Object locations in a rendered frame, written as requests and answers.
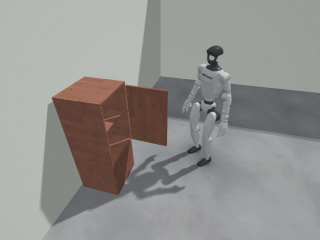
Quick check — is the robot left hand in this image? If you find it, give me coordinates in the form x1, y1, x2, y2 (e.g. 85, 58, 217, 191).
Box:
217, 121, 228, 137

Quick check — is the robot right thigh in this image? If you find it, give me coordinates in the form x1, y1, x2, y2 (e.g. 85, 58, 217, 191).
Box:
189, 102, 202, 134

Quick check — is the left robot shin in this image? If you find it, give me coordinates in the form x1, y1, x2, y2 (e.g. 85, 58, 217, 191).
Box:
202, 138, 213, 160

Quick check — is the right robot upper arm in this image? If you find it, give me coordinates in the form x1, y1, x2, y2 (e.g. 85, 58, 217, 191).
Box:
194, 63, 207, 87

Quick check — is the robot right forearm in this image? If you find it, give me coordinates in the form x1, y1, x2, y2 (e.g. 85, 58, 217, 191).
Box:
188, 83, 200, 101

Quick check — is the robot left forearm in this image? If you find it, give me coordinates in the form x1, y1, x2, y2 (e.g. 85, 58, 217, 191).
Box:
221, 94, 232, 122

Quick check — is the robot right hand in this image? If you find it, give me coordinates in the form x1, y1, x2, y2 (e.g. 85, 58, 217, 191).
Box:
182, 99, 192, 112

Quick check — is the left robot upper arm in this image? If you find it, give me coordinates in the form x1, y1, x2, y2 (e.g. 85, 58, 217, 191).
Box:
218, 71, 232, 101

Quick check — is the cupboard door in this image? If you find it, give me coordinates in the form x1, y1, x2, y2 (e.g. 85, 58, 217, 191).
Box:
125, 85, 168, 146

